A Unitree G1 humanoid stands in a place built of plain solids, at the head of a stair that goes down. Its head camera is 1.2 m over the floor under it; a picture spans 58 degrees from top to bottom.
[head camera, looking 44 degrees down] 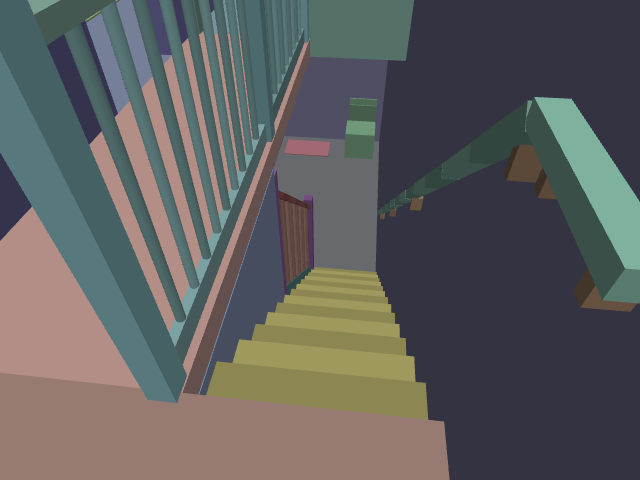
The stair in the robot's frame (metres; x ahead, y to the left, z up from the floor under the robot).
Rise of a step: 0.20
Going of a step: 0.23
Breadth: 0.75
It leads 6 degrees to the right of straight ahead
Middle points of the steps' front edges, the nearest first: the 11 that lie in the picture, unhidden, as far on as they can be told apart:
0.56 0.03 0.00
0.78 0.00 -0.20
1.00 -0.02 -0.41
1.23 -0.05 -0.61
1.45 -0.07 -0.81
1.68 -0.10 -1.01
1.90 -0.12 -1.22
2.12 -0.15 -1.42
2.35 -0.17 -1.62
2.57 -0.20 -1.83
2.80 -0.22 -2.03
